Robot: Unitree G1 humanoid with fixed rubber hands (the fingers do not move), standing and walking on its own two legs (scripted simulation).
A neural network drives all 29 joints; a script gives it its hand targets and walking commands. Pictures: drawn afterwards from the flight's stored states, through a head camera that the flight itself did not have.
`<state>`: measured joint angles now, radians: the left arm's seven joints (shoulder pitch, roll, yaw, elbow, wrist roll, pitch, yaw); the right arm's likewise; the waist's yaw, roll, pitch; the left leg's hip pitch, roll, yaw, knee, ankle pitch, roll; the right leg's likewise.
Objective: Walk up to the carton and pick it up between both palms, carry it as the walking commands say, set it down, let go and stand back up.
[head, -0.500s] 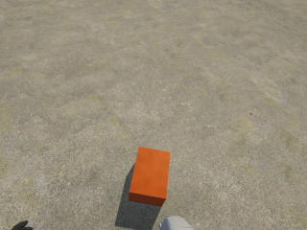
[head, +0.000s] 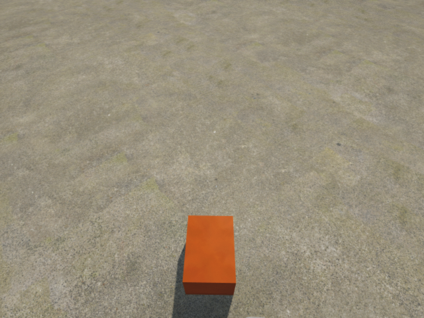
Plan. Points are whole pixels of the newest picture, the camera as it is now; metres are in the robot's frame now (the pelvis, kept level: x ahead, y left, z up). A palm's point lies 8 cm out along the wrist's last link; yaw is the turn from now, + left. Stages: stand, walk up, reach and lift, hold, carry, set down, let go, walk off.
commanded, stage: walk up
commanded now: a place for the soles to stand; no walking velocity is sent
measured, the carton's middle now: (210, 254) +0.50 +0.02 -0.66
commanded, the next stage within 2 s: none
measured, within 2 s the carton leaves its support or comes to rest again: neither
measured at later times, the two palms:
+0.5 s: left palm out of the picture +0.13 +0.29 -0.09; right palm out of the picture +0.11 -0.31 -0.08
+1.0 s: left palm out of the picture +0.11 +0.30 -0.08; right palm out of the picture +0.09 -0.32 -0.09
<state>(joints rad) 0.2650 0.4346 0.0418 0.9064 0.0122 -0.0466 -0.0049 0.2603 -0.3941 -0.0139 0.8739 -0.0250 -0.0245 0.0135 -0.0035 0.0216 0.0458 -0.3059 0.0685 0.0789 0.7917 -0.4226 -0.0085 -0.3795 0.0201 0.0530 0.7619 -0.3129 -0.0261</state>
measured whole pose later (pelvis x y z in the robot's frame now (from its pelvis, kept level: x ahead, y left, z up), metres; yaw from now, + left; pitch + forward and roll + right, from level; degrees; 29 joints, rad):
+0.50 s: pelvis +0.02 +0.00 +0.02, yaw -1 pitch -2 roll +1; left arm 0.10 0.36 -0.01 1.00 0.00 -0.03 0.00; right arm 0.11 -0.39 -0.01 1.03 -0.01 -0.03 0.01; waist -0.01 -0.02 0.07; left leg -0.18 0.04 0.07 0.56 -0.34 -0.02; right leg -0.29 0.01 0.07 0.60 -0.28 0.00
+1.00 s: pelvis +0.03 -0.01 +0.03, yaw -2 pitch -3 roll +2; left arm 0.13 0.39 0.02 1.05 0.03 0.02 -0.03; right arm 0.12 -0.37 -0.03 1.08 -0.02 -0.03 0.00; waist 0.00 -0.02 0.07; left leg -0.10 0.06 0.10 0.45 -0.29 -0.04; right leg -0.25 0.02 0.07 0.55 -0.25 -0.02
